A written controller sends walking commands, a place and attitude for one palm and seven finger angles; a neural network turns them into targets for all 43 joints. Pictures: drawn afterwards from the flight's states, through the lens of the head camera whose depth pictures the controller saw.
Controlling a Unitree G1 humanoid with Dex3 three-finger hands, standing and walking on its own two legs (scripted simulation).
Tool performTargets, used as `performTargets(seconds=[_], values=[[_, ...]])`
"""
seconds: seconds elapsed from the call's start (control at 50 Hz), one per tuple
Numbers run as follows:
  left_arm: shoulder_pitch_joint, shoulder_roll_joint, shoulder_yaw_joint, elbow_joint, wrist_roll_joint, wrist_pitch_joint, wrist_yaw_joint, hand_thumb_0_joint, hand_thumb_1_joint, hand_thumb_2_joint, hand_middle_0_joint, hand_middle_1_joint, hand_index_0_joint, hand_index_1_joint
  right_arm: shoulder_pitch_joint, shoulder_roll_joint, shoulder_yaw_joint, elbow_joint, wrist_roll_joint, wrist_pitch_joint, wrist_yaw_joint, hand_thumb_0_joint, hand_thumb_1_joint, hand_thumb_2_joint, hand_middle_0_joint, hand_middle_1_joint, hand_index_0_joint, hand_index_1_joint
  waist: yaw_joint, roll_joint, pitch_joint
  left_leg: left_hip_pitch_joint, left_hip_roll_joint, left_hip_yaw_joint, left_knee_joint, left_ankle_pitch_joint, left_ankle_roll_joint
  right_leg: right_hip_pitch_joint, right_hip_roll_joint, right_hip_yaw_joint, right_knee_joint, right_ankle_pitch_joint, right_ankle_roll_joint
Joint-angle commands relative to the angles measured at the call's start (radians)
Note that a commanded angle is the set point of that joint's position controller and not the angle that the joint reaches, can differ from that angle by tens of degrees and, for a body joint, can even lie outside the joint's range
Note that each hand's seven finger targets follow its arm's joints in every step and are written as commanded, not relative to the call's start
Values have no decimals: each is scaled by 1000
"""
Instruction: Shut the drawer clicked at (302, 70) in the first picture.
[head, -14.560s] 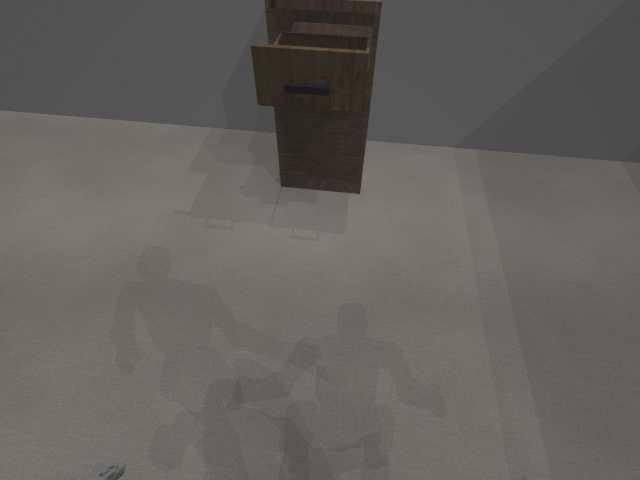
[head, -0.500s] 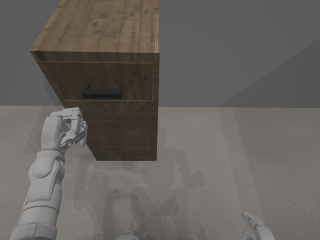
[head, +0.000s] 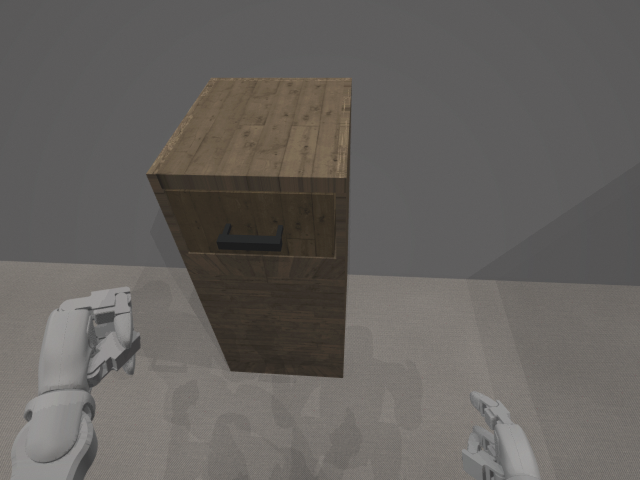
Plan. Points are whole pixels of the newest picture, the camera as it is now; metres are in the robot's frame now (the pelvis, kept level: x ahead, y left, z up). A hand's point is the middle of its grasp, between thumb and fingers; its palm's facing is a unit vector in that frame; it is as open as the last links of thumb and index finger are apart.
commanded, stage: draw the hand back to the body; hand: left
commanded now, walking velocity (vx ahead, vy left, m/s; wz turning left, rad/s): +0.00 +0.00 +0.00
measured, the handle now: (251, 235) +0.58 +0.21 -0.08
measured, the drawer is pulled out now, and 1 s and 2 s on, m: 0.00 0.00 0.00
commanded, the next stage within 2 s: step back with the hand held close in 0.40 s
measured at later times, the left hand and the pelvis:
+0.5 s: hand (85, 372) +0.17 +0.23 +0.15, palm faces +0.42 -0.83 -0.37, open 3.3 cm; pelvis +0.00 -0.01 +0.00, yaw +0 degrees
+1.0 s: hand (48, 391) +0.15 +0.25 +0.16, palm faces +0.31 -0.80 -0.51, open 3.3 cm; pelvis -0.04 +0.02 +0.00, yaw -1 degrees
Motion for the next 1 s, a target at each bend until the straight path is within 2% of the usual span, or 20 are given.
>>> performTargets(seconds=[0.0, 0.02, 0.2, 0.26, 0.3, 0.32, 0.34, 0.4, 0.5, 0.52, 0.54, 0.56, 0.6, 0.62, 0.68, 0.72, 0.8, 0.88, 0.92, 0.98], values=[[-57, 182, 136, -331, 4, -79, 8, 0, 900, 900, -1400, -1600, -1400, -1600, -113, -102, -53, -147, -6, -76, 1, 0, -900, -900, 200, 300, 200, 300, -1, -7, -91, 78, -5, -33, -80, 239, 20, 13, 16, 16, -87, 259, -13], [-28, 194, 152, -343, 4, -82, 8, 0, 900, 900, -1400, -1600, -1400, -1600, -118, -104, -56, -143, -8, -84, 2, 0, -900, -900, 200, 300, 200, 300, 3, -7, -67, 76, -8, -29, -84, 219, 21, 3, 20, 18, -108, 240, -11], [177, 211, 236, -522, 2, -124, 13, 0, 900, 900, -1400, -1600, -1400, -1600, -114, -90, -66, -141, -7, -139, 5, 0, -900, -900, 200, 300, 200, 300, 23, -4, -54, 78, -6, -27, -71, 229, 22, 12, 17, 18, -102, 255, -9], [167, 158, 195, -424, 1, -118, 9, 0, 900, 900, -1400, -1600, -1400, -1600, -108, -96, -70, -123, -5, -141, 1, 0, -900, -900, 200, 300, 200, 300, 6, -71, 38, 53, -1, -24, -78, 156, 25, -43, 16, 22, -131, 175, -1], [140, 168, 200, -433, 5, -126, 12, 0, 900, 900, -1400, -1600, -1400, -1600, -102, -102, -75, -123, -7, -142, -4, 0, -900, -900, 200, 300, 200, 300, 5, -76, 12, 65, -3, -23, -77, 138, 31, -42, 11, 26, -133, 145, 0], [131, 176, 205, -422, 6, -126, 12, 0, 900, 900, -1400, -1600, -1400, -1600, -108, -101, -76, -118, -7, -145, -9, 0, -900, -900, 200, 300, 200, 300, 7, -74, 32, 65, -3, -22, -77, 122, 30, -56, 13, 32, -149, 121, 1], [125, 166, 196, -432, 7, -131, 13, 0, 900, 900, -1400, -1600, -1400, -1600, -105, -99, -74, -120, -7, -147, -10, 0, -900, -900, 200, 300, 200, 300, 6, -43, 11, 73, -4, -23, -77, 121, 31, -43, 7, 32, -139, 120, -1], [119, 186, 208, -473, 10, -139, 18, 0, 900, 900, -1400, -1600, -1400, -1600, -112, -94, -73, -123, -10, -160, -14, 0, -900, -900, 200, 300, 200, 300, 17, -26, -35, 85, -7, -22, -71, 143, 32, -18, 3, 35, -126, 147, -3], [148, 199, 228, -474, 7, -139, 22, 0, 900, 900, -1400, -1600, -1400, -1600, -113, -87, -71, -118, -11, -174, -13, 0, -900, -900, 200, 300, 200, 300, 25, -23, -31, 78, -7, -19, -63, 188, 29, 0, 4, 37, -118, 212, -6], [-59, 371, 408, -573, 12, -202, 32, 0, 900, 900, -1400, -1600, -1400, -1600, -86, -105, -64, -163, -13, -149, -4, 0, -900, -900, 200, 300, 200, 300, -18, 21, 97, -7, -2, -35, -53, 115, 34, -85, -49, 129, -190, 244, -4], [76, 279, 348, -455, 17, -207, 22, 0, 900, 900, -1400, -1600, -1400, -1600, -91, -93, -76, -119, -17, -132, 0, 0, -900, -900, 200, 300, 200, 300, -20, -78, 70, -16, 6, -44, -21, 110, 34, -91, -73, 133, -193, 248, -9], [182, 202, 286, -397, 22, -201, 11, 0, 900, 900, -1400, -1600, -1400, -1600, -84, -96, -83, -122, -18, -111, 6, 0, -900, -900, 200, 300, 200, 300, -26, -109, 48, 3, 10, -40, -5, 146, 35, -89, -79, 130, -183, 286, -8], [237, 167, 244, -425, 23, -205, 1, 0, 900, 900, -1400, -1600, -1400, -1600, -87, -110, -93, -135, -19, -83, 16, 0, -900, -900, 200, 300, 200, 300, -35, -47, -4, 4, 25, -35, -19, 207, 33, -59, -76, 105, -138, 348, 0], [255, 172, 252, -444, 23, -212, 1, 0, 900, 900, -1400, -1600, -1400, -1600, -93, -111, -98, -142, -23, -77, 15, 0, -900, -900, 200, 300, 200, 300, -31, -25, -26, 4, 27, -36, -34, 252, 32, -43, -65, 86, -118, 372, 4], [306, 201, 279, -482, 22, -210, 10, 0, 900, 900, -1400, -1600, -1400, -1600, -94, -111, -108, -160, -18, -44, 17, 0, -900, -900, 200, 300, 200, 300, -30, -37, -104, 2, 44, -43, -43, 350, 34, 4, -50, 65, -66, 416, 12], [315, 235, 308, -532, 21, -212, 18, 0, 900, 900, -1400, -1600, -1400, -1600, -98, -116, -111, -171, -20, -32, 11, 0, -900, -900, 200, 300, 200, 300, -26, -18, -136, -9, 47, -53, -44, 405, 32, 24, -42, 58, -41, 444, 13], [346, 246, 323, -576, 17, -211, 31, 0, 900, 900, -1400, -1600, -1400, -1600, -86, -111, -117, -187, -15, -20, 2, 0, -900, -900, 200, 300, 200, 300, -29, -18, -168, -32, 61, -60, -36, 454, 31, 35, -32, 51, 5, 470, 19], [359, 242, 322, -587, 19, -211, 38, 0, 900, 900, -1400, -1600, -1400, -1600, -78, -114, -121, -185, -17, -27, -2, 0, -900, -900, 200, 300, 200, 300, -31, 18, -151, -94, 77, -80, -58, 402, 35, 26, -16, 48, 35, 396, 22], [366, 238, 321, -587, 21, -212, 39, 0, 900, 900, -1400, -1600, -1400, -1600, -84, -116, -122, -184, -18, -35, -5, 0, -900, -900, 200, 300, 200, 300, -28, 35, -144, -144, 82, -92, -75, 328, 40, 34, -9, 51, 47, 352, 22], [357, 229, 317, -575, 25, -216, 44, 0, 900, 900, -1400, -1600, -1400, -1600, -79, -112, -119, -182, -17, -44, -4, 0, -900, -900, 200, 300, 200, 300, -35, 14, -110, -247, 93, -105, -102, 156, 50, 46, -9, 64, 68, 273, 22]])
